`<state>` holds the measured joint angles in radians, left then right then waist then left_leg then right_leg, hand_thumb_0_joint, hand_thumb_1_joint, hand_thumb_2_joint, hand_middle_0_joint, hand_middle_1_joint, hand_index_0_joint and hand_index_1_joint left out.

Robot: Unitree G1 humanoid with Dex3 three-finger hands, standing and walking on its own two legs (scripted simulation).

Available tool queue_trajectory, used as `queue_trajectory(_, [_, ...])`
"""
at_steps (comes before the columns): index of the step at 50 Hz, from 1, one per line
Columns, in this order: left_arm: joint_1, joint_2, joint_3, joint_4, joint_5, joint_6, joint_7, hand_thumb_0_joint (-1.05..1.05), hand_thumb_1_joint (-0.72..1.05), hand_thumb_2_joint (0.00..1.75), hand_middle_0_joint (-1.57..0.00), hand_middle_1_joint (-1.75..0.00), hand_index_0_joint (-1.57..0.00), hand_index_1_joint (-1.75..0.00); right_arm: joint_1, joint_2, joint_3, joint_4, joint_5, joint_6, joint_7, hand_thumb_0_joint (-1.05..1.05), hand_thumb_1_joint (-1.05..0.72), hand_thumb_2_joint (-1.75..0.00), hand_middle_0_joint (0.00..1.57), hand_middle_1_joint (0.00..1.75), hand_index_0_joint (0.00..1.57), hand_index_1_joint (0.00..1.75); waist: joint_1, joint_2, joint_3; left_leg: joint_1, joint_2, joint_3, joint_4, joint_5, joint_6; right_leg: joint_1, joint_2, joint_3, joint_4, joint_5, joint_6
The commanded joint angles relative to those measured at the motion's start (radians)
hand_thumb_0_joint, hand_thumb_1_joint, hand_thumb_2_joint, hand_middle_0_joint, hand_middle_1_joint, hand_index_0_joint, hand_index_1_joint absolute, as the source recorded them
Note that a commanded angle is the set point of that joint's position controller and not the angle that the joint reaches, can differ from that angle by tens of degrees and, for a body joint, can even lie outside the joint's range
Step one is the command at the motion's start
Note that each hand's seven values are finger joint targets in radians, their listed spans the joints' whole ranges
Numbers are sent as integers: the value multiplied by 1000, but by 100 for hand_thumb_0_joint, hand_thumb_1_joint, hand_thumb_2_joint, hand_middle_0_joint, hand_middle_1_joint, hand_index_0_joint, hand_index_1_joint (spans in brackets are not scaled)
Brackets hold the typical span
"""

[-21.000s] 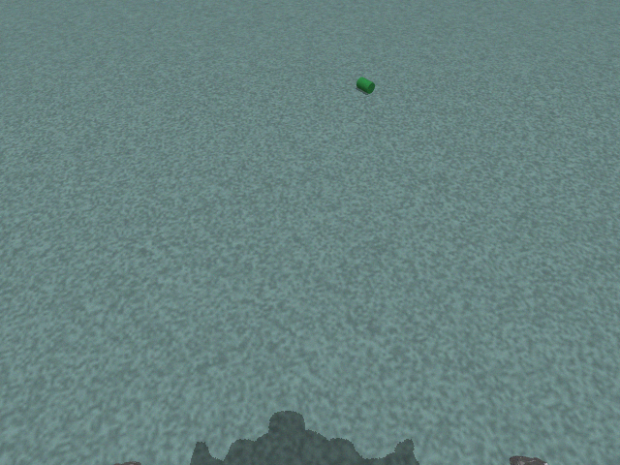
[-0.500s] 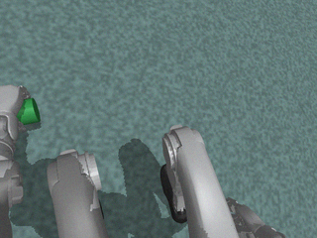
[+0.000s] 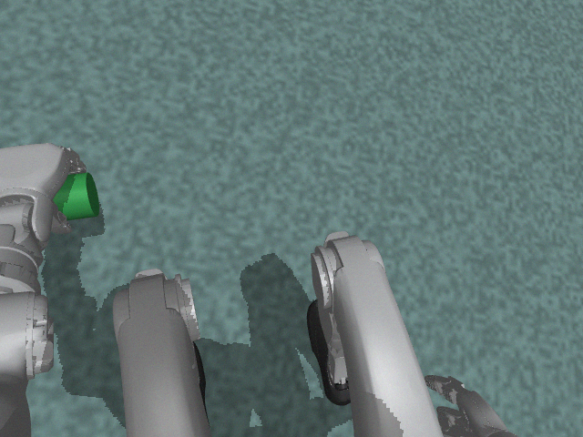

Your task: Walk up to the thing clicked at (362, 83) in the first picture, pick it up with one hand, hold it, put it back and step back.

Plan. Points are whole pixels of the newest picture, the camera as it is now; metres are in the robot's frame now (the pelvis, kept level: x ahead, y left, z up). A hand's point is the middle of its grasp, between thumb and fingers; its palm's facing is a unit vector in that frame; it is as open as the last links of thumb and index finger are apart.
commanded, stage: lift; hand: left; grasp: from above
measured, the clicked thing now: (58, 198) +0.46 +0.29 -0.17
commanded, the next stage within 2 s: hold in 1.64 s
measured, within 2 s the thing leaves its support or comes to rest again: neither
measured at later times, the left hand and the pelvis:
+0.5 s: hand out of the picture +0.41 +0.29 -0.04, palm faces -0.44 -0.07 -0.90, open 9.3 cm; pelvis +0.00 +0.01 +0.07, yaw +1 degrees
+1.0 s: hand out of the picture +0.36 +0.27 +0.16, palm faces -0.40 -0.11 -0.91, open 9.3 cm; pelvis +0.01 +0.01 +0.23, yaw +4 degrees
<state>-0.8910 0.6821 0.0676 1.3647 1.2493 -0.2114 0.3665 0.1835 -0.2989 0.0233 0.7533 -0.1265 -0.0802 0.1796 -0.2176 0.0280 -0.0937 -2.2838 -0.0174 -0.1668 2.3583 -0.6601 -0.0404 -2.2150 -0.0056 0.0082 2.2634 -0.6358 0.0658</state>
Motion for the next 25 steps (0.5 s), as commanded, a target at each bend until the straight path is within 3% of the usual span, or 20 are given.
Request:
queue_trajectory(1, [-333, 254, 33, -181, -27, 10, 31, 0, 103, 56, -147, -18, -141, -25, 182, -238, -86, -29, 11, -6, -23, 0, -90, -90, 20, 30, 20, 30, -1, 245, -667, 524, -14, 136, -295, 92, 62, 333, 25, -142, -254, 125, -102])
queue_trajectory(3, [-332, 259, 37, -211, -51, 23, 18, 0, 100, 58, -145, -20, -138, -27, 186, -233, -87, -32, 17, -1, -26, 0, -90, -91, 20, 30, 20, 30, 9, 239, -709, 531, -15, 144, -306, 102, 65, 382, 25, -136, -271, 134, -101])
queue_trajectory(6, [-309, 244, 29, -237, -72, 44, -14, 0, 98, 61, -145, -18, -138, -27, 189, -236, -97, -41, 30, 4, -32, 0, -90, -91, 20, 30, 20, 30, 13, 248, -697, 562, -13, 133, -344, 92, 62, 376, 22, -139, -285, 131, -103])
queue_trajectory(13, [-225, 216, 15, -395, -95, 64, -92, 0, 95, 61, -141, -24, -135, -30, 175, -221, -116, -75, 62, 36, -52, 0, -90, -90, 20, 30, 20, 30, 41, 263, -724, 638, -12, 117, -424, 99, 60, 423, 14, -129, -330, 145, -104])
queue_trajectory(16, [-186, 224, 17, -425, -106, 73, -120, 0, 94, 63, -139, -28, -133, -34, 168, -213, -118, -95, 73, 49, -61, 0, -90, -90, 20, 30, 20, 30, 51, 216, -705, 634, -10, 126, -449, 74, 67, 459, 20, -118, -379, 116, -102])
queue_trajectory(18, [-168, 176, -9, -500, -127, 76, -138, 0, 93, 67, -137, -33, -133, -38, 166, -202, -122, -110, 78, 53, -67, 0, -90, -90, 20, 30, 20, 30, 54, 224, -723, 667, -9, 129, -480, 80, 67, 493, 19, -116, -410, 122, -101])
queue_trajectory(25, [-59, 147, -25, -619, -166, 106, -189, 0, 92, 69, -136, -34, -131, -40, 133, -191, -130, -148, 103, 73, -96, 0, -90, -90, 20, 30, 20, 30, 75, 211, -685, 773, 3, 89, -615, 40, 62, 539, 16, -113, -486, 105, -96])
